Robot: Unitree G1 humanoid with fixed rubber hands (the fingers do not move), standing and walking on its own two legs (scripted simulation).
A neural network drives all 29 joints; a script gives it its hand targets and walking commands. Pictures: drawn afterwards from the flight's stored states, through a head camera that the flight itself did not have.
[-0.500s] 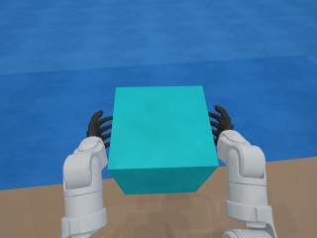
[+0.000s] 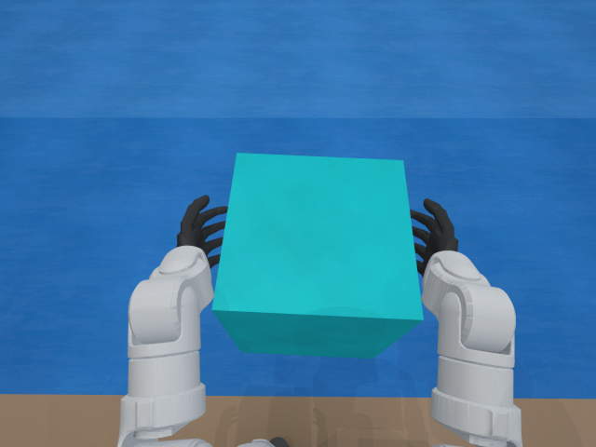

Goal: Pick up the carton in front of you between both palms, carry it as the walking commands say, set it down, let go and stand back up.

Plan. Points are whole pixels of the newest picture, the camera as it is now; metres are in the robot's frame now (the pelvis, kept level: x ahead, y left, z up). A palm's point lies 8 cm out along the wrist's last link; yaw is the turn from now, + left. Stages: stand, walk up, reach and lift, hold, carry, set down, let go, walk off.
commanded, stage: carry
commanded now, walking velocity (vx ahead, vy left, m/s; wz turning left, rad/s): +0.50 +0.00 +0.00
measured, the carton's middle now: (312, 267) +0.35 +0.02 +0.04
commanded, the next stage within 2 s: none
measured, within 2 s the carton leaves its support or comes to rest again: neither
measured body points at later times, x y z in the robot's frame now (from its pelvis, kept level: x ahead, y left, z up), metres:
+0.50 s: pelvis +0.29 +0.01 -0.02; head +0.31 +0.02 +0.43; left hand +0.63 +0.15 +0.08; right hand +0.63 -0.15 +0.08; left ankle +0.15 +0.07 -0.74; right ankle +0.45 -0.09 -0.73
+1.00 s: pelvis +0.59 +0.01 -0.03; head +0.62 +0.01 +0.42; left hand +0.92 +0.17 +0.07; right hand +0.93 -0.13 +0.07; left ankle +0.72 +0.13 -0.74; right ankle +0.47 -0.07 -0.76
